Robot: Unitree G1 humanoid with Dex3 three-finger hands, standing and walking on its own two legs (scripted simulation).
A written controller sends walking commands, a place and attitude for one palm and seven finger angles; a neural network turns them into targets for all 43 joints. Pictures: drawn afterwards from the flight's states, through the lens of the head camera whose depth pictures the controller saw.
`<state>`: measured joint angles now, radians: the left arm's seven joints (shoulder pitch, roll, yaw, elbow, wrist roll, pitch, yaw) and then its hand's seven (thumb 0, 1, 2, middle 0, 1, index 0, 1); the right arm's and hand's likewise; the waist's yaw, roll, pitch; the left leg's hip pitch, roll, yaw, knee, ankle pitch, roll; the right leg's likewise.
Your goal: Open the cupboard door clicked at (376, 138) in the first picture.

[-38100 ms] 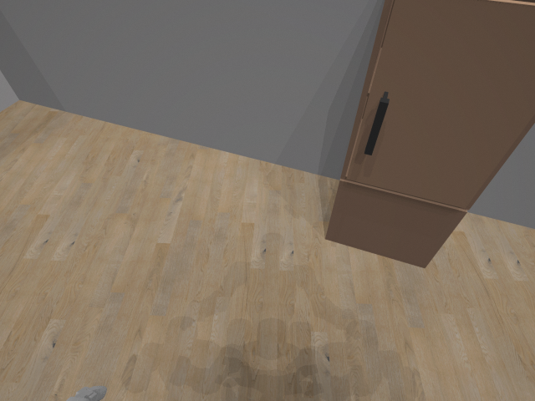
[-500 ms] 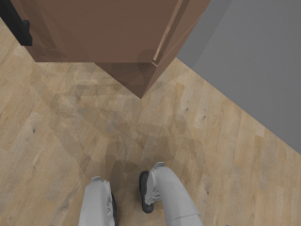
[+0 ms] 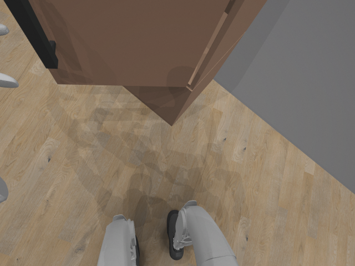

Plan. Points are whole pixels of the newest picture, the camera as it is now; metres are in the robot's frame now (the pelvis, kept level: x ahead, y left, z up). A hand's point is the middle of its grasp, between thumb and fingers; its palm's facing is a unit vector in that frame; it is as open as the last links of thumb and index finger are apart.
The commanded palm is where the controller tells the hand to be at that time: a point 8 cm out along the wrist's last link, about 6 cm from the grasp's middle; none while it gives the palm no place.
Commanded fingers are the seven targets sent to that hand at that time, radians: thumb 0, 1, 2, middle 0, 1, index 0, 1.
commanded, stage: move the hooked fingers beside the handle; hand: left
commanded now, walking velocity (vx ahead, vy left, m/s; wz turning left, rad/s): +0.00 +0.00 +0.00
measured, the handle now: (36, 25) +0.58 +0.23 +0.04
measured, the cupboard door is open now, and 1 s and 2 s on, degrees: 44 44 43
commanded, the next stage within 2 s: slide the fingers in behind the handle in 0.24 s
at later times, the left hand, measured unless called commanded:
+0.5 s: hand out of the picture +0.52 +0.29 +0.04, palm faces +0.00 -1.00 -0.02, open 14.0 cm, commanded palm +0.52 +0.30 +0.04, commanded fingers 0.00 -0.50 0.30 -0.30 -1.20 -0.30 -1.20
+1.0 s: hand (17, 50) +0.52 +0.26 +0.04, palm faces -0.01 -1.00 -0.01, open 14.0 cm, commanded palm +0.51 +0.27 +0.04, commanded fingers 0.00 -0.50 0.30 -0.30 -1.20 -0.30 -1.20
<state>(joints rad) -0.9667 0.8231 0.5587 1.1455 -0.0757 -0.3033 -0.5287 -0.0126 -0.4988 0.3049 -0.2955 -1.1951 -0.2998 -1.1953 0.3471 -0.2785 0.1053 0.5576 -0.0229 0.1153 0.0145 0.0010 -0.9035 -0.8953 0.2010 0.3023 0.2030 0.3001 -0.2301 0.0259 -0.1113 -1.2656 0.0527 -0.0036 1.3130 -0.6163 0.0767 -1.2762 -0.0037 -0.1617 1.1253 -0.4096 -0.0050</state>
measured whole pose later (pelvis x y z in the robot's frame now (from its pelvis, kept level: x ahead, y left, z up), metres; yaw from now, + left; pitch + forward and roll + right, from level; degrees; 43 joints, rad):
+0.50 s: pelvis -0.01 +0.00 -0.01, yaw +0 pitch +33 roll -8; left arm -1.01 0.84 0.56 1.17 -0.07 -0.32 -0.54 -0.01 -0.50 0.30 -0.30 -1.20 -0.30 -1.20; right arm 0.33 -0.28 0.11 0.56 -0.02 0.11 0.01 0.00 -0.90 -0.90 0.20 0.30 0.20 0.30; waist -0.24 0.03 -0.10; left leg -1.32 0.05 -0.01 1.36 -0.62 0.07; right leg -1.33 0.00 -0.16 1.18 -0.41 -0.01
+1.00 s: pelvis -0.01 +0.00 +0.00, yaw +0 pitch +31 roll -7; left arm -0.95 0.71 0.49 1.12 -0.08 -0.35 -0.43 -0.01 -0.50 0.30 -0.30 -1.20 -0.30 -1.20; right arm 0.35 -0.27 0.09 0.58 -0.03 0.11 0.02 0.00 -0.90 -0.90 0.20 0.30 0.20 0.30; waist -0.23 0.03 -0.12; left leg -1.26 0.04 0.00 1.31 -0.61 0.08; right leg -1.28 -0.01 -0.15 1.14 -0.40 -0.01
